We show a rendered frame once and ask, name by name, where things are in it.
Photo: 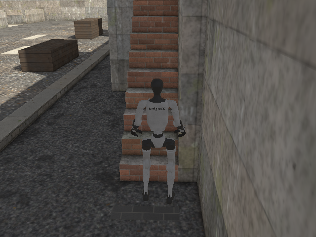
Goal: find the robot left hand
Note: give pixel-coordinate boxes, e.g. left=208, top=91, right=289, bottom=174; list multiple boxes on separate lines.
left=131, top=129, right=142, bottom=137

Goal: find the robot right hand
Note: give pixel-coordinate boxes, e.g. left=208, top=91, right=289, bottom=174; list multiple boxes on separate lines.
left=174, top=129, right=186, bottom=137

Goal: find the robot right forearm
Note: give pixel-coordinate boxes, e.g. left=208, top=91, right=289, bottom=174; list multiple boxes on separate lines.
left=177, top=120, right=185, bottom=132

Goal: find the robot right foot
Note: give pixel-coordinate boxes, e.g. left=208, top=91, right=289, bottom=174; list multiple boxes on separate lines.
left=166, top=191, right=175, bottom=204

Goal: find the left robot upper arm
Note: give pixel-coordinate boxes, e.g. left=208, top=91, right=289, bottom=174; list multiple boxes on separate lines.
left=134, top=100, right=147, bottom=126

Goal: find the left robot shin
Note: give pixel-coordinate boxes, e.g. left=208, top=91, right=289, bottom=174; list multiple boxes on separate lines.
left=143, top=160, right=150, bottom=194

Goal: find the right robot upper arm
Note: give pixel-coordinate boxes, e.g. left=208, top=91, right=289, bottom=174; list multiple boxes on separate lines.
left=168, top=100, right=181, bottom=127

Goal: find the robot left forearm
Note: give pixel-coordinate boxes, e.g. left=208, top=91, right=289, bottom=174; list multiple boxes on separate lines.
left=132, top=119, right=139, bottom=132

